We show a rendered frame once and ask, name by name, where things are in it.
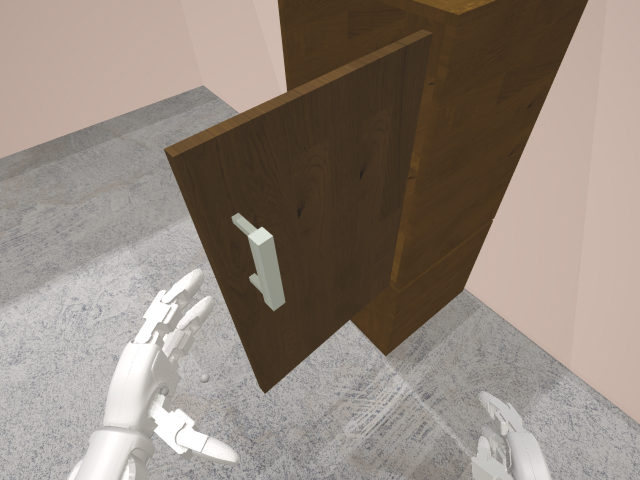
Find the robot left hand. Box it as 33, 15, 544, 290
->
103, 268, 239, 466

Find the cupboard door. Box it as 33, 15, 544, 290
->
164, 30, 433, 394

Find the handle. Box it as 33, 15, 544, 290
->
231, 213, 286, 311

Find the left robot forearm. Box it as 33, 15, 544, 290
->
66, 427, 155, 480

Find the robot right hand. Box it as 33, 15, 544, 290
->
471, 391, 552, 480

